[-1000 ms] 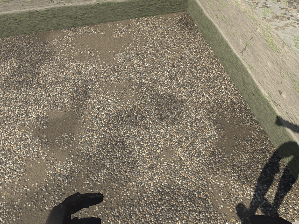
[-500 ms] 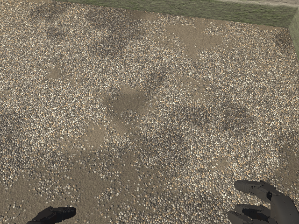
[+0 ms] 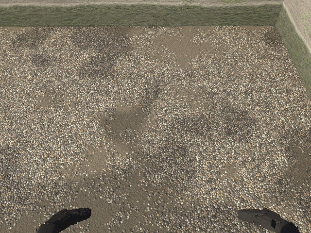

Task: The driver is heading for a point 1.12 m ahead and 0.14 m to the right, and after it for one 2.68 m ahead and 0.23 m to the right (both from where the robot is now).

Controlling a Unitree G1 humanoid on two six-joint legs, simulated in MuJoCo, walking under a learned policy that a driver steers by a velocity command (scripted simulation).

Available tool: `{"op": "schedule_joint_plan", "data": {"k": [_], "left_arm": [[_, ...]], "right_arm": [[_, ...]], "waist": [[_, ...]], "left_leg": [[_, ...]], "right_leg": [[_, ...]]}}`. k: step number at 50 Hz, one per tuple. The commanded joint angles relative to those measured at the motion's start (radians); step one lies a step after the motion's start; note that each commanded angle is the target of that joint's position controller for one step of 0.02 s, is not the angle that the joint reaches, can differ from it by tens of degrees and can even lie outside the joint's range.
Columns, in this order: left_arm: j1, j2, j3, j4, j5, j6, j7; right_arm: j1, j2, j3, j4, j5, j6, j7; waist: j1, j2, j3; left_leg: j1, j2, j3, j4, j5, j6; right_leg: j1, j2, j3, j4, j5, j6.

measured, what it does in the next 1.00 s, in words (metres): steps on the spot: left foot, then right foot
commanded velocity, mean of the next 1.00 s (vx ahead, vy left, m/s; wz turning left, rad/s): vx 0.19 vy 0.00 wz -0.06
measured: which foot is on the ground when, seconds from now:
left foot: down 0.00-0.26, up 0.28-0.54, down 0.56-0.98, up 1.00-1.00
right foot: down 0.00-0.56, up 0.58-0.96, down 0.98-1.00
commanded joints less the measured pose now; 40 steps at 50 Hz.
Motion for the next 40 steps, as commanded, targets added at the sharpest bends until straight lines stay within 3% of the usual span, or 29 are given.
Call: {"op": "schedule_joint_plan", "data": {"k": [1, 7, 10, 12, 13, 14, 15, 16, 18, 19, 21, 23, 25, 26, 27, 28, 29, 30, 31, 32, 33, 34, 36, 38, 40], "left_arm": [[-0.060, 0.083, 0.022, -0.092, 0.016, -0.013, -0.006], [-0.032, 0.118, 0.028, -0.114, 0.041, -0.013, -0.024], [0.005, 0.136, 0.036, -0.114, 0.037, -0.011, -0.029], [0.049, 0.168, 0.047, -0.112, 0.025, -0.006, -0.023], [0.074, 0.219, 0.063, -0.116, 0.025, -0.006, -0.019], [0.111, 0.265, 0.078, -0.118, 0.027, 0.001, -0.012], [0.176, 0.292, 0.088, -0.110, 0.046, 0.009, -0.008], [0.211, 0.302, 0.101, -0.103, 0.053, 0.011, 0.001], [0.180, 0.270, 0.098, -0.095, 0.053, 0.020, 0.014], [0.143, 0.243, 0.089, -0.096, 0.051, 0.025, 0.014], [0.098, 0.186, 0.062, -0.093, 0.049, 0.033, 0.007], [0.102, 0.161, 0.044, -0.069, 0.063, 0.041, 0.001], [0.142, 0.155, 0.031, -0.038, 0.067, 0.048, -0.004], [0.135, 0.152, 0.025, -0.031, 0.058, 0.050, -0.004], [0.155, 0.169, 0.031, -0.023, 0.051, 0.048, 0.003], [0.191, 0.184, 0.039, -0.011, 0.053, 0.040, 0.010], [0.146, 0.189, 0.047, -0.046, 0.040, 0.043, 0.016], [0.117, 0.262, 0.066, -0.055, 0.059, 0.046, 0.027], [0.097, 0.269, 0.070, -0.049, 0.061, 0.043, 0.030], [0.066, 0.251, 0.066, -0.043, 0.054, 0.036, 0.028], [0.095, 0.175, 0.047, -0.015, 0.033, 0.027, 0.038], [0.106, 0.178, 0.049, -0.009, 0.031, 0.023, 0.037], [0.102, 0.157, 0.043, -0.013, 0.042, 0.031, 0.041], [0.087, 0.136, 0.031, -0.025, 0.047, 0.039, 0.054], [0.066, 0.128, 0.023, -0.036, 0.041, 0.033, 0.057]], "right_arm": [[-0.056, -0.123, -0.042, -0.083, -0.003, -0.023, -0.015], [0.021, -0.165, -0.068, -0.067, -0.007, -0.037, -0.039], [0.032, -0.180, -0.080, -0.059, -0.012, -0.031, -0.048], [0.001, -0.168, -0.082, -0.077, -0.012, -0.027, -0.048], [-0.030, -0.168, -0.085, -0.097, -0.009, -0.026, -0.042], [-0.073, -0.181, -0.090, -0.121, 0.001, -0.025, -0.039], [-0.090, -0.186, -0.088, -0.130, 0.001, -0.032, -0.036], [-0.081, -0.195, -0.087, -0.126, 0.006, -0.040, -0.036], [-0.052, -0.195, -0.086, -0.107, 0.003, -0.045, -0.034], [-0.014, -0.197, -0.086, -0.088, 0.001, -0.035, -0.036], [0.025, -0.179, -0.079, -0.052, -0.001, -0.002, -0.037], [0.015, -0.124, -0.055, -0.047, 0.010, 0.018, -0.027], [0.044, -0.102, -0.043, -0.023, 0.018, 0.024, -0.016], [0.085, -0.084, -0.038, 0.002, 0.013, 0.020, -0.015], [0.080, -0.093, -0.041, 0.007, 0.000, 0.014, -0.020], [0.078, -0.133, -0.048, -0.004, -0.016, 0.005, -0.023], [0.096, -0.281, -0.081, -0.026, -0.022, -0.011, -0.019], [0.180, -0.320, -0.101, -0.003, -0.003, -0.018, -0.009], [0.201, -0.303, -0.105, 0.002, 0.005, -0.018, -0.002], [0.207, -0.278, -0.108, 0.006, 0.009, -0.014, -0.006], [0.218, -0.290, -0.100, -0.023, -0.004, 0.003, -0.047], [0.196, -0.276, -0.096, -0.036, -0.006, 0.014, -0.067], [0.161, -0.256, -0.084, -0.066, 0.011, 0.030, -0.079], [0.176, -0.246, -0.085, -0.069, 0.029, 0.051, -0.079], [0.226, -0.240, -0.091, -0.052, 0.042, 0.060, -0.083]], "waist": [[0.012, 0.053, -0.104], [0.027, 0.042, -0.088], [0.038, 0.008, -0.080], [0.051, -0.085, -0.063], [0.058, -0.176, -0.048], [0.099, -0.270, -0.034], [0.133, -0.285, -0.062], [0.132, -0.231, -0.093], [0.082, -0.133, -0.149], [0.052, -0.108, -0.186], [0.034, -0.079, -0.211], [0.052, -0.118, -0.191], [0.071, -0.163, -0.170], [0.049, -0.148, -0.151], [0.054, -0.112, -0.116], [0.054, -0.029, -0.091], [0.031, 0.224, -0.067], [0.018, 0.266, -0.044], [0.027, 0.221, -0.035], [0.024, 0.154, -0.035], [0.028, 0.137, -0.048], [0.042, 0.092, -0.044], [0.059, 0.051, -0.059], [0.049, 0.047, -0.091], [0.031, 0.100, -0.117]], "left_leg": [[0.042, 0.225, -0.215, -0.140, 0.128, -0.088], [0.032, 0.292, -0.161, -0.067, 0.076, 0.015], [0.008, 0.290, -0.087, 0.009, 0.085, 0.012], [-0.068, 0.206, 0.030, 0.123, -0.008, -0.037], [-0.148, 0.117, 0.105, 0.234, -0.104, -0.083], [-0.306, 0.037, 0.112, 0.341, -0.254, -0.115], [-0.491, 0.026, 0.043, 0.455, -0.415, -0.121], [-0.581, 0.044, -0.014, 0.567, -0.420, -0.127], [-0.583, 0.074, -0.045, 0.651, -0.287, -0.150], [-0.535, 0.091, -0.029, 0.653, -0.245, -0.162], [-0.358, 0.111, 0.031, 0.550, -0.183, -0.172], [-0.179, 0.111, 0.078, 0.362, -0.178, -0.150], [-0.048, 0.126, 0.082, 0.196, -0.160, -0.118], [0.046, 0.131, 0.087, 0.053, -0.071, -0.099], [0.121, 0.112, 0.069, -0.043, -0.004, -0.082], [0.186, 0.165, -0.054, -0.071, 0.023, -0.068], [0.134, 0.370, -0.366, -0.215, 0.026, -0.007], [0.043, 0.472, -0.546, -0.289, 0.081, 0.088], [0.040, 0.435, -0.566, -0.261, 0.104, 0.123], [0.042, 0.390, -0.512, -0.232, 0.088, 0.128], [0.046, 0.391, -0.552, -0.231, -0.023, 0.168], [0.019, 0.375, -0.528, -0.230, -0.018, 0.165], [-0.031, 0.314, -0.466, -0.238, -0.017, 0.145], [0.001, 0.257, -0.432, -0.225, -0.027, 0.120], [0.069, 0.221, -0.436, -0.220, -0.046, 0.103]], "right_leg": [[-0.039, 0.066, 0.012, 0.061, -0.016, -0.022], [-0.150, 0.080, 0.051, 0.151, -0.064, -0.075], [-0.169, 0.063, 0.115, 0.151, -0.026, -0.106], [-0.145, 0.008, 0.277, 0.060, 0.033, -0.141], [-0.117, -0.048, 0.457, -0.031, 0.108, -0.181], [-0.013, -0.091, 0.643, -0.093, 0.259, -0.254], [0.144, -0.149, 0.769, -0.134, 0.406, -0.325], [0.212, -0.173, 0.800, -0.126, 0.504, -0.365], [0.214, -0.118, 0.692, -0.071, 0.646, -0.327], [0.190, -0.100, 0.602, -0.059, 0.678, -0.298], [0.059, -0.036, 0.451, -0.064, 0.622, -0.226], [-0.069, 0.020, 0.367, -0.090, 0.449, -0.169], [-0.124, 0.002, 0.393, -0.144, 0.196, -0.162], [-0.169, -0.002, 0.396, -0.163, 0.033, -0.150], [-0.225, 0.005, 0.390, -0.165, -0.127, -0.129], [-0.304, 0.030, 0.351, -0.080, -0.206, -0.095], [-0.388, 0.153, 0.166, 0.143, -0.253, -0.041], [-0.383, 0.142, 0.075, 0.240, -0.294, -0.012], [-0.393, 0.123, 0.088, 0.330, -0.260, 0.002], [-0.422, 0.114, 0.091, 0.426, -0.209, 0.018], [-0.444, 0.115, 0.145, 0.639, -0.220, 0.034], [-0.481, 0.104, 0.160, 0.739, -0.181, 0.038], [-0.463, 0.106, 0.149, 0.788, -0.093, 0.041], [-0.442, 0.117, 0.128, 0.721, -0.031, 0.063], [-0.411, 0.128, 0.130, 0.546, -0.020, 0.074]]}}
